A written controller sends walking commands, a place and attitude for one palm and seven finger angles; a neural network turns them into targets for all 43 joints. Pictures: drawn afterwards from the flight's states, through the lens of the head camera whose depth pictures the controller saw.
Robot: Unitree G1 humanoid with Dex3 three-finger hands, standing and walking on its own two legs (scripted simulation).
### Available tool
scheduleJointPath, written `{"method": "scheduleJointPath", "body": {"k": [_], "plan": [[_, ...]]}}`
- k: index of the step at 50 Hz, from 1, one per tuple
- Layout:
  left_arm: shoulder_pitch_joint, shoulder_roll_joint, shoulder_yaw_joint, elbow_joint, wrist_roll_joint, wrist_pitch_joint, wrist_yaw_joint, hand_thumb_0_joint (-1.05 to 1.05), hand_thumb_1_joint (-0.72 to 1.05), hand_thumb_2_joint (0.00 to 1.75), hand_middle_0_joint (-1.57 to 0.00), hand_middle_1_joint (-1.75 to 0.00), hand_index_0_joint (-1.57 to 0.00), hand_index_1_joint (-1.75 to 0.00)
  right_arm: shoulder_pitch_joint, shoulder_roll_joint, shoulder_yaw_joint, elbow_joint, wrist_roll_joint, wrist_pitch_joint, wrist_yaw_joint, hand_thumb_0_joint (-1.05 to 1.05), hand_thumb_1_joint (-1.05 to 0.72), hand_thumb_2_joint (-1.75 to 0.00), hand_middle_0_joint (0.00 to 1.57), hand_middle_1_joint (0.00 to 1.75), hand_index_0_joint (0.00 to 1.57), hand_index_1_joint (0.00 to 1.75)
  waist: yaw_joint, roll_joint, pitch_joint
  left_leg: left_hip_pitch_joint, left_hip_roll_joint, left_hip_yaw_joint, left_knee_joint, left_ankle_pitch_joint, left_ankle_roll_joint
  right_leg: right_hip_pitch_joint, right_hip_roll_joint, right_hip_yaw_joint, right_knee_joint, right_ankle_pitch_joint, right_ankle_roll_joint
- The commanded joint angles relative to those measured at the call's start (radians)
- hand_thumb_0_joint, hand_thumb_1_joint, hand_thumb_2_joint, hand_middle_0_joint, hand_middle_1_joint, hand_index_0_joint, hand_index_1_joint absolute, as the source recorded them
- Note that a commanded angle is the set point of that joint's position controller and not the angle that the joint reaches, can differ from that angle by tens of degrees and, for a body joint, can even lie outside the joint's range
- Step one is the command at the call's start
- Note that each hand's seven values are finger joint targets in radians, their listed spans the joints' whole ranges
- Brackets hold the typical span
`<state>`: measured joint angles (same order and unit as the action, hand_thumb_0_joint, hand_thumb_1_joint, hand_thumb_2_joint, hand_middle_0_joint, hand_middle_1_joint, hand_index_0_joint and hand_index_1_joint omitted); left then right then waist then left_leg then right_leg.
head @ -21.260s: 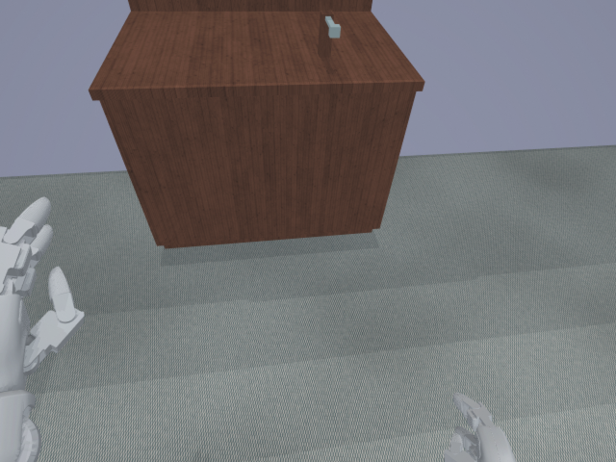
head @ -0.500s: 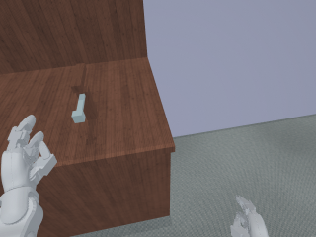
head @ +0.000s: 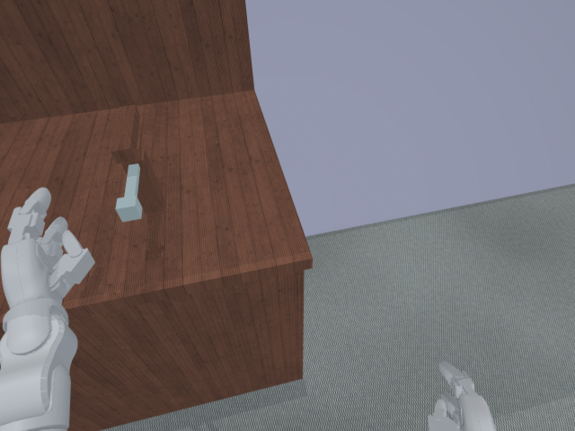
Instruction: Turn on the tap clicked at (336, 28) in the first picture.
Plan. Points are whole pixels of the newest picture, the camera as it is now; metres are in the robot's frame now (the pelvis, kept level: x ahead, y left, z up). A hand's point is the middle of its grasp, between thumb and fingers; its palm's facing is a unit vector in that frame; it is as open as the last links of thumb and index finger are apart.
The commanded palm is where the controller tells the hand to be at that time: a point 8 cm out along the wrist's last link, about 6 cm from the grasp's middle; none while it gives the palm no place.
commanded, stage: reach beside the lever's end, fingers flat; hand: left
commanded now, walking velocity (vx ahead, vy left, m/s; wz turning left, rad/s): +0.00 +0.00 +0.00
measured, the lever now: (129, 208) +0.38 +0.29 +0.11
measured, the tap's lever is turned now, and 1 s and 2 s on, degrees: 0 0 1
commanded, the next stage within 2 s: push the lever round in 1.38 s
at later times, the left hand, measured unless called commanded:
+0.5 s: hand (104, 237) +0.31 +0.29 +0.12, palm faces +0.54 -0.84 -0.08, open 7.7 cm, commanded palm +0.27 +0.33 +0.12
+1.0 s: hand (106, 218) +0.37 +0.32 +0.10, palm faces +0.57 -0.82 -0.09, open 7.8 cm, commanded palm +0.32 +0.35 +0.10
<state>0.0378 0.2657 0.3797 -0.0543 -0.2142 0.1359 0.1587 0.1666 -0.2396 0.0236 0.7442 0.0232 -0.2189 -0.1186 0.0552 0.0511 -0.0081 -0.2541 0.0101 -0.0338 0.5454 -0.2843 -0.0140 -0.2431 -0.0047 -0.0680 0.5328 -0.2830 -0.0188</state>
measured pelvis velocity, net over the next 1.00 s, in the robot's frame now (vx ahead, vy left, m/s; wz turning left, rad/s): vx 0.00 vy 0.00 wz -0.01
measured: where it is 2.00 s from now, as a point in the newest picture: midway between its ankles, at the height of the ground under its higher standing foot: outside the picture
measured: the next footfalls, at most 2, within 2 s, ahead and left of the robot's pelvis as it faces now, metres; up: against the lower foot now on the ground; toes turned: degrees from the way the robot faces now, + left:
none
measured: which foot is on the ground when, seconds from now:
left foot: down 0.00-1.00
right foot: down 0.00-1.00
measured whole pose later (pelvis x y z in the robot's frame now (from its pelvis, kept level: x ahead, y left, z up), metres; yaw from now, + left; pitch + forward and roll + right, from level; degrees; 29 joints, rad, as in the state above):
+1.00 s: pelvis +0.00 +0.00 -0.01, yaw -1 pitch +6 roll -1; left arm -0.32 0.39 0.51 0.53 -0.15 -0.06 0.10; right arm 0.27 -0.27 -0.02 0.75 0.02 -0.13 -0.10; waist -0.01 0.04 -0.04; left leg -0.41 0.02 -0.03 0.63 -0.32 -0.02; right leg -0.40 0.01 -0.06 0.60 -0.31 -0.02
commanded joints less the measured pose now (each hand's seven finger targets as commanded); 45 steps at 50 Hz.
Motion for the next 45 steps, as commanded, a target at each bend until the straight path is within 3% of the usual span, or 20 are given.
{"method": "scheduleJointPath", "body": {"k": [1, 2, 4, 6, 13, 16, 17, 18, 19, 21, 22, 23, 27, 28, 31, 33, 36, 38, 40, 45], "plan": [[-0.161, 0.212, 0.087, -0.200, -0.003, -0.075, -0.013, 0.00, 0.90, 0.90, -0.18, -0.24, -0.18, -0.24, -0.103, -0.113, -0.043, -0.170, 0.003, -0.055, 0.002, 0.00, -0.90, -0.90, 0.20, 0.30, 0.20, 0.30, 0.013, -0.006, -0.211, 0.039, -0.040, 0.026, -0.066, 0.220, 0.025, 0.083, 0.009, 0.018, -0.063, 0.235, 0.003], [-0.168, 0.247, 0.118, -0.200, 0.000, -0.076, -0.009, 0.00, 0.90, 0.90, -0.18, -0.24, -0.18, -0.24, -0.096, -0.115, -0.045, -0.164, 0.004, -0.049, 0.004, 0.00, -0.90, -0.90, 0.20, 0.30, 0.20, 0.30, 0.017, 0.020, -0.219, 0.045, -0.037, 0.025, -0.065, 0.242, 0.020, 0.090, 0.011, 0.018, -0.059, 0.251, -0.001], [-0.164, 0.198, 0.077, -0.216, 0.001, -0.083, -0.006, 0.00, 0.90, 0.90, -0.18, -0.23, -0.18, -0.23, -0.090, -0.110, -0.046, -0.176, 0.004, -0.052, 0.012, 0.00, -0.90, -0.90, 0.20, 0.30, 0.20, 0.30, 0.012, 0.008, -0.213, 0.053, -0.032, 0.023, -0.061, 0.280, 0.014, 0.081, 0.012, 0.009, -0.046, 0.283, -0.001], [-0.138, 0.200, 0.088, -0.209, 0.001, -0.087, -0.003, 0.00, 0.90, 0.90, -0.18, -0.23, -0.18, -0.23, -0.077, -0.117, -0.053, -0.178, 0.004, -0.047, 0.016, 0.00, -0.90, -0.90, 0.20, 0.30, 0.20, 0.30, 0.015, -0.028, -0.218, 0.047, -0.028, 0.021, -0.054, 0.321, 0.011, 0.081, 0.015, 0.002, -0.033, 0.314, 0.000], [-0.281, 0.187, 0.033, -0.241, 0.040, -0.127, 0.019, 0.00, 0.90, 0.90, -0.17, -0.21, -0.17, -0.21, -0.070, -0.117, -0.055, -0.164, 0.000, -0.043, 0.017, 0.00, -0.90, -0.90, 0.20, 0.30, 0.20, 0.30, -0.018, 0.039, -0.196, 0.073, -0.019, 0.009, -0.049, 0.309, -0.005, 0.018, 0.015, 0.004, -0.027, 0.251, -0.006], [-0.263, 0.182, 0.030, -0.207, 0.045, -0.132, 0.020, 0.00, 0.90, 0.90, -0.17, -0.20, -0.17, -0.20, -0.062, -0.119, -0.059, -0.159, -0.004, -0.040, 0.017, 0.00, -0.90, -0.90, 0.20, 0.30, 0.20, 0.30, -0.012, 0.022, -0.221, 0.072, -0.021, 0.009, -0.039, 0.334, -0.007, 0.027, 0.016, 0.003, -0.017, 0.273, -0.008], [-0.269, 0.217, 0.060, -0.190, 0.050, -0.131, 0.024, 0.00, 0.90, 0.90, -0.17, -0.20, -0.17, -0.20, -0.061, -0.121, -0.058, -0.152, -0.003, -0.033, 0.015, 0.00, -0.90, -0.90, 0.20, 0.30, 0.20, 0.30, -0.008, 0.021, -0.214, 0.064, -0.018, 0.008, -0.043, 0.322, -0.008, 0.030, 0.018, 0.004, -0.021, 0.260, -0.009], [-0.301, 0.181, 0.026, -0.175, 0.047, -0.129, 0.021, 0.00, 0.90, 0.90, -0.17, -0.20, -0.17, -0.20, -0.065, -0.117, -0.055, -0.155, -0.001, -0.029, 0.014, 0.00, -0.90, -0.90, 0.20, 0.30, 0.20, 0.30, -0.019, 0.012, -0.214, 0.060, -0.022, 0.009, -0.044, 0.304, -0.006, 0.024, 0.014, 0.004, -0.022, 0.255, -0.007], [-0.306, 0.204, 0.049, -0.154, 0.046, -0.127, 0.022, 0.00, 0.90, 0.90, -0.16, -0.19, -0.16, -0.19, -0.062, -0.118, -0.057, -0.152, 0.000, -0.027, 0.014, 0.00, -0.90, -0.90, 0.20, 0.30, 0.20, 0.30, -0.015, -0.001, -0.215, 0.053, -0.021, 0.007, -0.046, 0.298, -0.007, 0.031, 0.016, 0.004, -0.023, 0.253, -0.009], [-0.321, 0.185, 0.033, -0.124, 0.041, -0.120, 0.018, 0.00, 0.90, 0.90, -0.16, -0.19, -0.16, -0.19, -0.064, -0.118, -0.056, -0.155, 0.001, -0.020, 0.013, 0.00, -0.90, -0.90, 0.20, 0.30, 0.20, 0.30, -0.017, -0.008, -0.216, 0.047, -0.022, 0.010, -0.044, 0.290, -0.004, 0.027, 0.015, 0.004, -0.023, 0.255, -0.007], [-0.317, 0.218, 0.066, -0.112, 0.046, -0.118, 0.023, 0.00, 0.90, 0.90, -0.16, -0.19, -0.16, -0.19, -0.061, -0.118, -0.058, -0.148, 0.001, -0.014, 0.010, 0.00, -0.90, -0.90, 0.20, 0.30, 0.20, 0.30, -0.008, 0.011, -0.223, 0.048, -0.021, 0.011, -0.047, 0.294, -0.005, 0.039, 0.017, 0.006, -0.026, 0.254, -0.009], [-0.318, 0.196, 0.048, -0.106, 0.045, -0.117, 0.023, 0.00, 0.90, 0.90, -0.16, -0.18, -0.16, -0.18, -0.064, -0.116, -0.056, -0.158, 0.002, -0.012, 0.012, 0.00, -0.90, -0.90, 0.20, 0.30, 0.20, 0.30, -0.009, 0.015, -0.225, 0.044, -0.022, 0.012, -0.045, 0.297, -0.004, 0.037, 0.014, 0.006, -0.023, 0.261, -0.008], [-0.371, 0.273, 0.118, -0.001, 0.047, -0.112, 0.026, 0.00, 0.90, 0.90, -0.16, -0.17, -0.16, -0.17, -0.052, -0.124, -0.054, -0.143, 0.004, 0.009, 0.008, 0.00, -0.90, -0.90, 0.20, 0.30, 0.20, 0.30, -0.010, -0.035, -0.204, -0.002, -0.025, 0.017, -0.042, 0.249, 0.011, 0.037, 0.015, 0.014, -0.032, 0.248, -0.004], [-0.403, 0.272, 0.117, 0.025, 0.046, -0.115, 0.025, 0.00, 0.90, 0.90, -0.16, -0.17, -0.16, -0.17, -0.054, -0.124, -0.053, -0.146, 0.006, 0.014, 0.006, 0.00, -0.90, -0.90, 0.20, 0.30, 0.20, 0.30, -0.021, -0.052, -0.202, -0.012, -0.028, 0.023, -0.040, 0.220, 0.018, 0.027, 0.012, 0.017, -0.037, 0.230, 0.000], [-0.498, 0.270, 0.089, 0.046, 0.058, -0.148, 0.016, 0.00, 0.90, 0.90, -0.16, -0.16, -0.16, -0.16, -0.047, -0.123, -0.053, -0.147, 0.005, 0.015, 0.005, 0.00, -0.90, -0.90, 0.20, 0.30, 0.20, 0.30, -0.037, -0.010, -0.207, -0.013, -0.030, 0.023, -0.032, 0.192, 0.022, 0.004, 0.013, 0.025, -0.033, 0.210, 0.000], [-0.549, 0.302, 0.102, 0.066, 0.069, -0.178, 0.013, 0.00, 0.90, 0.90, -0.15, -0.16, -0.15, -0.16, -0.027, -0.126, -0.055, -0.135, 0.001, 0.014, 0.005, 0.00, -0.90, -0.90, 0.20, 0.30, 0.20, 0.30, -0.044, 0.038, -0.230, -0.004, -0.031, 0.024, -0.021, 0.190, 0.024, 0.001, 0.013, 0.032, -0.030, 0.213, -0.002], [-0.534, 0.345, 0.139, 0.145, 0.066, -0.213, -0.010, 0.00, 0.90, 0.90, -0.15, -0.15, -0.15, -0.15, -0.004, -0.132, -0.063, -0.128, 0.000, 0.020, 0.005, 0.00, -0.90, -0.90, 0.20, 0.30, 0.20, 0.30, -0.045, 0.006, -0.267, -0.025, -0.031, 0.029, -0.003, 0.210, 0.029, 0.018, 0.015, 0.033, -0.014, 0.254, -0.001], [-0.572, 0.337, 0.122, 0.197, 0.066, -0.224, -0.027, 0.00, 0.90, 0.90, -0.15, -0.15, -0.15, -0.15, 0.012, -0.136, -0.062, -0.121, 0.004, 0.024, 0.005, 0.00, -0.90, -0.90, 0.20, 0.30, 0.20, 0.30, -0.055, 0.012, -0.254, -0.040, -0.032, 0.028, -0.001, 0.193, 0.031, 0.007, 0.013, 0.036, -0.016, 0.248, 0.001], [-0.586, 0.369, 0.144, 0.270, 0.055, -0.227, -0.045, 0.00, 0.90, 0.90, -0.15, -0.15, -0.15, -0.15, 0.024, -0.145, -0.065, -0.118, 0.009, 0.028, 0.001, 0.00, -0.90, -0.90, 0.20, 0.30, 0.20, 0.30, -0.059, -0.023, -0.239, -0.070, -0.033, 0.029, 0.002, 0.161, 0.034, -0.004, 0.013, 0.039, -0.021, 0.226, 0.006], [-0.645, 0.422, 0.171, 0.357, 0.060, -0.253, -0.061, 0.00, 0.90, 0.90, -0.15, -0.15, -0.15, -0.15, 0.063, -0.156, -0.072, -0.115, 0.009, 0.038, 0.004, 0.00, -0.90, -0.90, 0.20, 0.30, 0.20, 0.30, -0.061, -0.018, -0.268, -0.091, -0.034, 0.027, 0.012, 0.166, 0.038, -0.006, 0.013, 0.040, -0.011, 0.235, 0.008]]}}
